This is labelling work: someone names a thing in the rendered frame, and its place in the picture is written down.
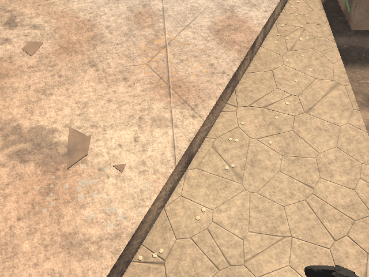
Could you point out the right robot hand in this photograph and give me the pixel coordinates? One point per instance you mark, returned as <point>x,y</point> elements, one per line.
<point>328,271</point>

